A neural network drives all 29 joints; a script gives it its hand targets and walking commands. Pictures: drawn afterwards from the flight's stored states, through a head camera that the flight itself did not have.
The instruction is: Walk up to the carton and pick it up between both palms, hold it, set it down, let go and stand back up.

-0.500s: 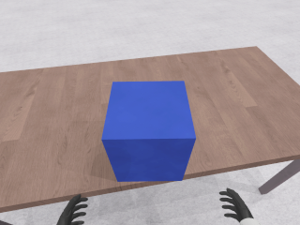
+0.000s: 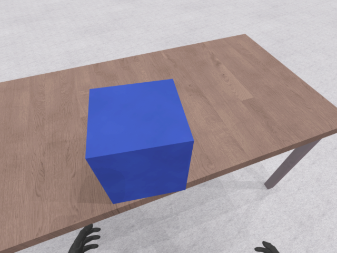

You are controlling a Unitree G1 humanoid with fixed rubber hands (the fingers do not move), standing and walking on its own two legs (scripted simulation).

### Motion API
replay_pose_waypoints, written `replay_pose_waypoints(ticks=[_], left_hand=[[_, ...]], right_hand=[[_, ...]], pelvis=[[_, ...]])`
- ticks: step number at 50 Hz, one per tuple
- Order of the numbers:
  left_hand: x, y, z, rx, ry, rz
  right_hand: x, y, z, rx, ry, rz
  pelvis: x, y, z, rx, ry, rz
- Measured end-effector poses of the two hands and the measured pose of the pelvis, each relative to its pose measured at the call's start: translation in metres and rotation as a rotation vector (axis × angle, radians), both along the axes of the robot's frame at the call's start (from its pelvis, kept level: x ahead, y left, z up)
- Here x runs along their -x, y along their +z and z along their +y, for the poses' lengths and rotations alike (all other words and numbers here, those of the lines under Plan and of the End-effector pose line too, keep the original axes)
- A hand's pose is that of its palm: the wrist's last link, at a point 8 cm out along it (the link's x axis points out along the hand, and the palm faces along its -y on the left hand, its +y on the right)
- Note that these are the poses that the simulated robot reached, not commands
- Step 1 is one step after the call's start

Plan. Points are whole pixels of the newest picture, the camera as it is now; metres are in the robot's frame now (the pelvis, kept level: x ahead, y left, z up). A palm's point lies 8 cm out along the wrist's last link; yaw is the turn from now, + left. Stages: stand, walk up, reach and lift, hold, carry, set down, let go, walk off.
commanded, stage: stand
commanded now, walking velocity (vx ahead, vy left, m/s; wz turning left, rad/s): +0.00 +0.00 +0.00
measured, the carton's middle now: (141, 143) +0.39 +0.08 +0.01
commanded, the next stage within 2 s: none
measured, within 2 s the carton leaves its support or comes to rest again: neither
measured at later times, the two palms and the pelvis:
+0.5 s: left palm out of the picture +0.06 +0.25 -0.12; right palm out of the picture +0.05 -0.23 -0.12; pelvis +0.00 +0.02 +0.01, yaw -3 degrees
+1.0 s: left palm out of the picture +0.05 +0.26 -0.13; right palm out of the picture +0.00 -0.23 -0.13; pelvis +0.01 +0.02 +0.01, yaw -3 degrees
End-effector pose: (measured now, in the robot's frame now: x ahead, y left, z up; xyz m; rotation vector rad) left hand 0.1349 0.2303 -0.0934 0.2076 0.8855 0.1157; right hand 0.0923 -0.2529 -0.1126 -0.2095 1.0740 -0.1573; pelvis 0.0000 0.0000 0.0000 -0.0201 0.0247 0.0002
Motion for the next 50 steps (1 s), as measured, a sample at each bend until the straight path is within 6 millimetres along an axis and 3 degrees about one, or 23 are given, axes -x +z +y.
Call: replay_pose_waypoints(ticks=[6,17,29,34,40,50], left_hand=[[0.025,-0.013,0.009,0.033,0.005,0.070],[0.079,-0.015,0.033,-0.022,0.045,0.216],[0.078,-0.027,0.020,0.014,0.043,0.267],[0.071,-0.028,0.020,0.007,0.041,0.279],[0.081,-0.030,0.021,-0.001,0.053,0.330],[0.088,-0.035,0.028,-0.009,0.072,0.368]], right_hand=[[0.016,0.010,0.014,0.018,-0.017,-0.038],[0.032,-0.004,0.024,-0.018,-0.025,0.006],[0.045,-0.003,0.020,-0.002,-0.071,0.054],[0.061,-0.009,0.022,-0.006,-0.097,0.119],[0.084,-0.014,0.024,-0.013,-0.120,0.206],[0.095,-0.015,0.027,-0.003,-0.131,0.251]], pelvis=[[0.002,0.003,0.008,-0.010,-0.030,-0.017],[0.009,0.005,0.020,-0.012,-0.046,-0.021],[-0.002,0.007,0.018,-0.010,-0.054,-0.025],[-0.005,0.008,0.018,-0.016,-0.057,-0.020],[-0.011,0.008,0.019,-0.013,-0.053,-0.028],[-0.012,0.008,0.020,-0.012,-0.052,-0.044]])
